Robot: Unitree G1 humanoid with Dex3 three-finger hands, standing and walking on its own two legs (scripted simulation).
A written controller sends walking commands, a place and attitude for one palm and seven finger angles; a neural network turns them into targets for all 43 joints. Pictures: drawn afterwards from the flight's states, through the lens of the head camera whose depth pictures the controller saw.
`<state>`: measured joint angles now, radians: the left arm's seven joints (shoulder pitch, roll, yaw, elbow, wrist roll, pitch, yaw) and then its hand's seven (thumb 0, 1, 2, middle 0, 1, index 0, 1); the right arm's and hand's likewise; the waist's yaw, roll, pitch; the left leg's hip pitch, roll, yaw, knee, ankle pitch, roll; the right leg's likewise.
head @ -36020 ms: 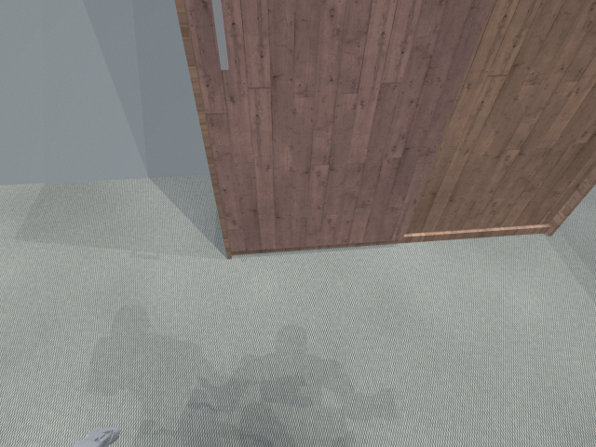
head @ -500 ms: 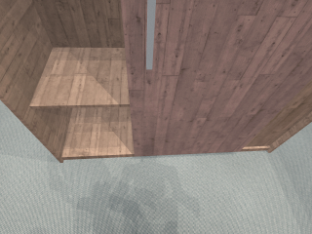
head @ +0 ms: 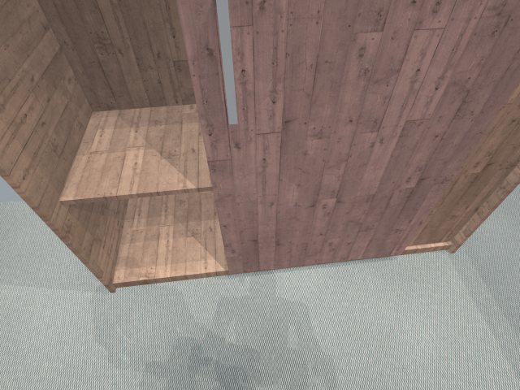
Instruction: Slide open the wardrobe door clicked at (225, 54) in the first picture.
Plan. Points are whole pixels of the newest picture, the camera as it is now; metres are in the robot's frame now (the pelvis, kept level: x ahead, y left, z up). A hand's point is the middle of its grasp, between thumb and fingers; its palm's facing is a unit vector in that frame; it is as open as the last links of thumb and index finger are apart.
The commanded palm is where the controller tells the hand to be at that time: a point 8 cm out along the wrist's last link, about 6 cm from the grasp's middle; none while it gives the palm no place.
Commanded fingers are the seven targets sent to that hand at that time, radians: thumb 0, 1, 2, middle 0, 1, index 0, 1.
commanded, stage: let the arm hang, fingers relaxed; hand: left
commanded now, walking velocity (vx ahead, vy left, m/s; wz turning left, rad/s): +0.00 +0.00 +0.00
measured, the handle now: (227, 60) +0.62 +0.09 +0.19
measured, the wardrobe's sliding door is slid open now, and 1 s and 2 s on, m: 0.47 0.47 0.47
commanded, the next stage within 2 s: look to check the result in 0.22 s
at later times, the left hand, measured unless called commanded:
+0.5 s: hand out of the picture -0.08 +0.16 -0.17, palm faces +0.01 -0.98 -0.18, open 7.4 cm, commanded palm none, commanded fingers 0.00 0.90 0.90 -0.20 -0.30 -0.20 -0.30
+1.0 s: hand out of the picture -0.06 +0.16 -0.17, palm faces +0.01 -0.98 -0.18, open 7.4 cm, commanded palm none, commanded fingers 0.00 0.90 0.90 -0.20 -0.30 -0.20 -0.30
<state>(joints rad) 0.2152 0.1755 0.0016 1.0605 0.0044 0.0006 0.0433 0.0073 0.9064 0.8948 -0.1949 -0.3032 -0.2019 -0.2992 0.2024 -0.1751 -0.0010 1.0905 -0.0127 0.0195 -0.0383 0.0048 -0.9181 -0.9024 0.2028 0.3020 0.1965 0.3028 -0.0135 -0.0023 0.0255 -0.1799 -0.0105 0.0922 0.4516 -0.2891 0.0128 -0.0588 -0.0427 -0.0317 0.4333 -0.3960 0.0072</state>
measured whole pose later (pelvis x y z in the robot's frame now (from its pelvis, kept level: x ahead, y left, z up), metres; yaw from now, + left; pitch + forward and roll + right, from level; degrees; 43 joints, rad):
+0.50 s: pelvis -0.05 -0.01 +0.01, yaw +0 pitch -1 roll +0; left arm 0.30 0.14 -0.01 1.16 0.00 0.00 0.03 0.01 0.91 0.89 -0.20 -0.30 -0.20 -0.30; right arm 0.24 -0.16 0.00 1.15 -0.01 0.02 -0.03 0.00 -0.91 -0.90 0.20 0.30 0.19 0.30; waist -0.01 0.01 0.07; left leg -0.19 0.03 0.08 0.40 -0.18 0.00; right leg -0.07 0.00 -0.04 0.38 -0.28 -0.01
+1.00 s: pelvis -0.06 +0.00 +0.01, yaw +0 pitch -1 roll +0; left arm 0.26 0.14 0.00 1.14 0.01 0.00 0.04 0.01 0.91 0.89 -0.20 -0.30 -0.20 -0.30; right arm 0.23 -0.15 0.00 1.14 -0.01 0.01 -0.04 0.01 -0.92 -0.90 0.20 0.30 0.19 0.30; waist -0.01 0.00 0.06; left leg -0.22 0.02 0.09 0.41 -0.18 0.02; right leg -0.10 -0.01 -0.03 0.40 -0.29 0.00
